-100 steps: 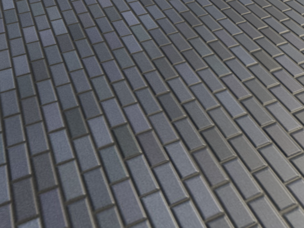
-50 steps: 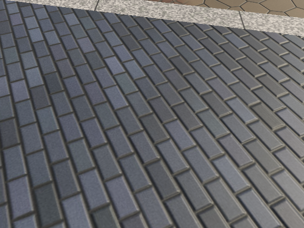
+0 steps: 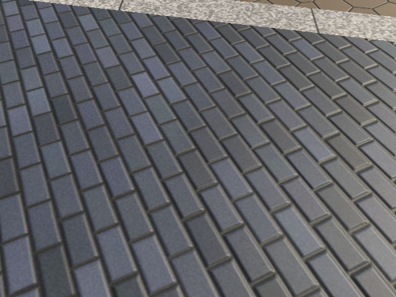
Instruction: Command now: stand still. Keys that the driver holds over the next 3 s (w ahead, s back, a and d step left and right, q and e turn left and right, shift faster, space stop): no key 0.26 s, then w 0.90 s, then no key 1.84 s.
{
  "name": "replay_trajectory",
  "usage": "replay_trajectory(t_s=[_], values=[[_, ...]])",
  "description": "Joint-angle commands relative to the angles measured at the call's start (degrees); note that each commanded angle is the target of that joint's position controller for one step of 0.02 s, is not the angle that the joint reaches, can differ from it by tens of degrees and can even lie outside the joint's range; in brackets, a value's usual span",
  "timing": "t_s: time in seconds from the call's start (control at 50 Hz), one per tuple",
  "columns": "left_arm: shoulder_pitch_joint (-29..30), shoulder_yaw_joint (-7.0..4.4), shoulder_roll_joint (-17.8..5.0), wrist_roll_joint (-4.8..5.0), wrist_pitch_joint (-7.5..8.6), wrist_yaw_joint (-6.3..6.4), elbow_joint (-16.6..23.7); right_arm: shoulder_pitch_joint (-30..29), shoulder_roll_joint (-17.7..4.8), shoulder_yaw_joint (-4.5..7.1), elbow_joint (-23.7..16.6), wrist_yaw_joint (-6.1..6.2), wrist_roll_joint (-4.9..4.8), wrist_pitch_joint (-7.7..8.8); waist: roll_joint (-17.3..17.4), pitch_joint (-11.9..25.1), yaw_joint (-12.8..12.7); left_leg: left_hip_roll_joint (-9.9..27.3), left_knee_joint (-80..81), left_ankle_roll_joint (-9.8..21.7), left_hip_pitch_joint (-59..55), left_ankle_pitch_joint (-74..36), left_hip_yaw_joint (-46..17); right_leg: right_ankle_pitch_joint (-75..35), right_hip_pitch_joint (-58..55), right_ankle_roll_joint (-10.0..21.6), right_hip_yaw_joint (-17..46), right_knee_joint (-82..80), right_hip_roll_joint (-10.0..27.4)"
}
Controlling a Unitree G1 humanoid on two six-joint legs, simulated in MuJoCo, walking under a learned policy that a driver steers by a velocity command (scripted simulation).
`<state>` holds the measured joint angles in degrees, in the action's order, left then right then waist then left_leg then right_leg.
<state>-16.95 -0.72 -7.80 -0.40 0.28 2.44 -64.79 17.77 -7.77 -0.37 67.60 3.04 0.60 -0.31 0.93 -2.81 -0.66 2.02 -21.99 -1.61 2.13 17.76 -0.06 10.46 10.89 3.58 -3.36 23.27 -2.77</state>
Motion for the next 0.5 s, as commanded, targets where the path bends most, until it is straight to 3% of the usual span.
replay_trajectory(t_s=[0.02,0.26,0.32,0.36,0.4,0.44,0.46,0.48,0.5], values=[[-3.75,-0.62,-4.45,0.02,0.12,0.04,0.39,5.12,-3.52,0.32,0.03,0.07,0.04,0.25,-0.62,-3.01,-0.07,3.19,4.0,2.58,7.71,-5.84,-2.57,-3.55,-2.48,-0.07,8.26,-5.11,7.3],[-4.36,-0.42,-3.93,0.07,0.05,-0.17,-0.21,7.84,-2.38,0.07,-0.11,-0.05,0.1,0.69,-0.43,-3.33,-0.14,3.04,4.13,2.95,9.4,-4.5,-2.87,-0.98,-1.25,-0.27,8.35,-5.2,7.33],[-4.77,-1.16,-5.79,0.11,-0.53,-0.31,-0.01,9.87,-2.61,0.44,-0.42,-0.28,0.59,0.51,-2.09,-3.06,0.22,0.1,1.42,4.2,10.82,10.9,-1.0,18.12,1.07,1.21,8.97,-5.47,6.05],[-5.19,-1.82,-6.54,-0.03,-1.07,-0.66,0.73,9.82,-2.44,0.53,-1.88,-0.62,0.97,0.41,-2.17,-6.49,0.17,-0.49,-0.44,6.03,15.37,20.43,-1.81,31.37,4.91,3.15,10.93,-5.37,6.64],[-5.34,-1.97,-5.84,-0.03,-0.86,-1.03,1.58,9.91,-1.89,0.46,-3.04,-0.95,1.11,0.95,-1.77,-8.07,0.2,0.05,-1.1,7.1,17.23,19.91,-3.55,32.85,6.22,4.43,14.16,-4.93,8.43],[-2.94,-2.21,-5.73,-0.07,-0.23,-1.47,3.23,11.78,-2.76,0.85,-3.48,-1.18,0.85,1.83,0.13,-6.18,1.61,1.53,1.82,8.45,12.63,17.91,-7.07,28.42,8.94,4.15,13.71,-2.59,7.75],[0.64,-2.12,-5.15,0.03,0.26,-1.8,4.89,14.42,-4.05,1.32,-3.11,-1.18,0.43,2.23,2.98,-5.66,3.51,3.79,6.5,9.93,7.2,19.98,-11.5,24.36,13.66,2.83,9.87,1.55,5.0],[5.14,-1.88,-3.76,-0.1,0.96,-2.24,6.95,18.52,-6.72,2.29,-2.0,-1.02,0.11,2.5,8.14,-6.28,5.79,8.7,13.29,12.21,0.38,24.32,-19.65,17.69,20.89,0.85,3.28,10.19,0.77],[8.13,-1.67,-3.46,-0.99,1.76,-2.59,8.72,18.57,-9.12,3.31,-1.66,-0.81,0.17,2.58,11.33,-9.61,6.11,14.42,16.65,14.17,-1.96,24.28,-25.41,12.09,26.29,0.14,-1.53,16.12,0.42]])
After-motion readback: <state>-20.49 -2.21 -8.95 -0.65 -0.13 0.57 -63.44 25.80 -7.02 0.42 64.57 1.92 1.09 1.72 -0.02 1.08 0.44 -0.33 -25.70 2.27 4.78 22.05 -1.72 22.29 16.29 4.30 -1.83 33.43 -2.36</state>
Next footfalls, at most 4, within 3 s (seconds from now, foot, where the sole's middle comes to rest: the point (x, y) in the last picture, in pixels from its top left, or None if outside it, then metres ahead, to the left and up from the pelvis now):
0.68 right None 0.16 -0.11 -0.78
1.16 left None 0.51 0.07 -0.78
1.64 right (245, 277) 0.58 -0.11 -0.78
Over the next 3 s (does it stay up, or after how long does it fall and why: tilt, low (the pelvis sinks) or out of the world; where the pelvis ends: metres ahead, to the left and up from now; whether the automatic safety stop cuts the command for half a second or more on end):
stays up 0.53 -0.02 0.00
